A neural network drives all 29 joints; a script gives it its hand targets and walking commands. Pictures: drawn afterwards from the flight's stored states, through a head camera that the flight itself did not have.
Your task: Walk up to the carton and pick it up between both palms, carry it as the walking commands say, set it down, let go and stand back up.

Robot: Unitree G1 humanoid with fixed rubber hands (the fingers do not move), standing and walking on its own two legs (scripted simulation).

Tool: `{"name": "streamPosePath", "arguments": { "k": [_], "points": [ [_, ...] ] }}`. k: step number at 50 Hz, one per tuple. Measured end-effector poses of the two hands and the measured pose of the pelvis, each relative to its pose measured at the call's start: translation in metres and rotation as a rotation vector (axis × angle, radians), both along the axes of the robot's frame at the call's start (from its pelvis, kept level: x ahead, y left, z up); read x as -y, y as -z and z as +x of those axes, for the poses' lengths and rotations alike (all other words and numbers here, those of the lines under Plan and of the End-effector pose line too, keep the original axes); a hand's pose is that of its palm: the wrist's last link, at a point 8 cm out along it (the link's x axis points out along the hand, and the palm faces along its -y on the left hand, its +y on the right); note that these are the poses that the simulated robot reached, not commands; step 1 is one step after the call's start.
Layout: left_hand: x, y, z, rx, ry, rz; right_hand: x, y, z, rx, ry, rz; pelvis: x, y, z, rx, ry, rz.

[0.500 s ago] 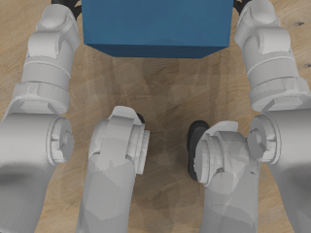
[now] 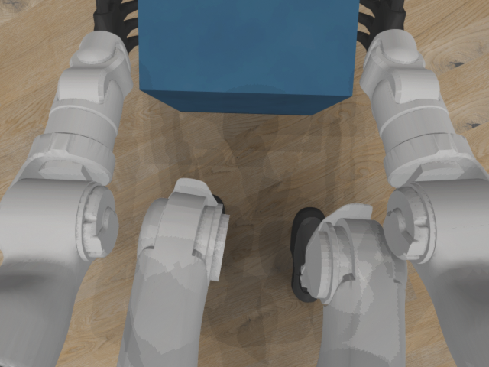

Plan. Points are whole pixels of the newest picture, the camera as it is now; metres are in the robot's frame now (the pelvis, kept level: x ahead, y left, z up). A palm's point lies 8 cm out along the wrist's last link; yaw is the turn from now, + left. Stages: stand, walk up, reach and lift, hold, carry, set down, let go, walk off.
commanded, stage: set down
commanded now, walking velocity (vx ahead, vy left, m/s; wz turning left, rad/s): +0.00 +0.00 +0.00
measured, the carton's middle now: (247, 52) +0.52 +0.07 -0.25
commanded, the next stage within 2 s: none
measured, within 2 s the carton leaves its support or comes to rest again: neither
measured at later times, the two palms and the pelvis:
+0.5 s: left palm (112, 39) +0.49 +0.25 -0.17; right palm (384, 37) +0.54 -0.10 -0.17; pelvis +0.00 +0.00 +0.00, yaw +0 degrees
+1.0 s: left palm (115, 39) +0.50 +0.25 -0.19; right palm (379, 38) +0.55 -0.11 -0.19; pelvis +0.00 +0.00 +0.00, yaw +0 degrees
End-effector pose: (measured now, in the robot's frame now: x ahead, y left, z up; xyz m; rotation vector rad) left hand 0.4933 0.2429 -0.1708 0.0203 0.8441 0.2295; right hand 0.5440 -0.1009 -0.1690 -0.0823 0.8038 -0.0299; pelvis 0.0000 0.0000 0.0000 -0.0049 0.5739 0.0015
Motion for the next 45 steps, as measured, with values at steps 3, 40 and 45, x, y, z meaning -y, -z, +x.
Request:
{"name": "streamPosePath", "arguments": {
  "k": [3,40,45],
  "points": [
    [-0.001,0.000,0.001,-0.003,0.004,-0.006,0.000,0.000,0.001,-0.003,-0.007,0.000,0.000,0.000,0.002,-0.016,0.000,-0.001],
    [-0.002,0.008,0.002,0.051,0.005,-0.013,0.003,0.007,0.002,0.040,-0.052,0.011,0.003,0.002,-0.009,0.034,-0.005,0.002],
    [-0.001,0.017,0.001,0.042,-0.015,-0.002,0.002,0.018,0.000,0.023,-0.052,0.000,0.002,-0.002,-0.006,0.015,-0.007,-0.006]
  ]
}}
